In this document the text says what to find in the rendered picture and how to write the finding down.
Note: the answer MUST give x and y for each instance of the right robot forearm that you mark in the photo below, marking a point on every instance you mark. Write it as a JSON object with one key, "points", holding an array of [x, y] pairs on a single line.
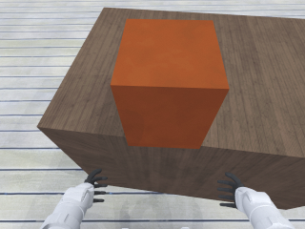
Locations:
{"points": [[260, 210]]}

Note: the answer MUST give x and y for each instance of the robot right hand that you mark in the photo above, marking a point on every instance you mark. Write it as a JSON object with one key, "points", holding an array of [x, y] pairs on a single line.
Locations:
{"points": [[236, 184]]}

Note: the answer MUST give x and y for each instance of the carton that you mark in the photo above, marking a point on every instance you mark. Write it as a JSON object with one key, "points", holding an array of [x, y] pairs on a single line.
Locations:
{"points": [[168, 82]]}

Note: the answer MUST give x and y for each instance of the robot left hand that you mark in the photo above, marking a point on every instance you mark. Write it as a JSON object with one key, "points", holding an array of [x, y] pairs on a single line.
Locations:
{"points": [[91, 179]]}

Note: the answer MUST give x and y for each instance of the left robot forearm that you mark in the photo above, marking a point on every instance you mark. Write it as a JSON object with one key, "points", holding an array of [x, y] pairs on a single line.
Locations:
{"points": [[71, 209]]}

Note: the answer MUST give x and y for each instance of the pedestal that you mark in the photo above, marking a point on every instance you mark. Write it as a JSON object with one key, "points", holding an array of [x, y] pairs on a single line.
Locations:
{"points": [[258, 133]]}

